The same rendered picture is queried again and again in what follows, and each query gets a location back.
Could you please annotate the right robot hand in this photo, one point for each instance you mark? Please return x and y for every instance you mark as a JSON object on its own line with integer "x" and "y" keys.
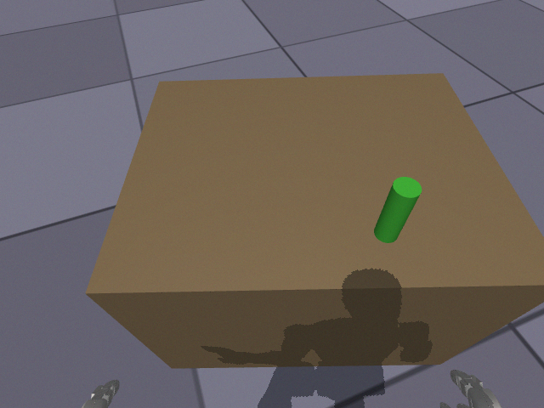
{"x": 472, "y": 388}

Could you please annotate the left robot hand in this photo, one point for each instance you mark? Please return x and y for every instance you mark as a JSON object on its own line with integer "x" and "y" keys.
{"x": 102, "y": 395}

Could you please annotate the can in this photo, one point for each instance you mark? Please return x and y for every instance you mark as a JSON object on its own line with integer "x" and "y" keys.
{"x": 400, "y": 201}

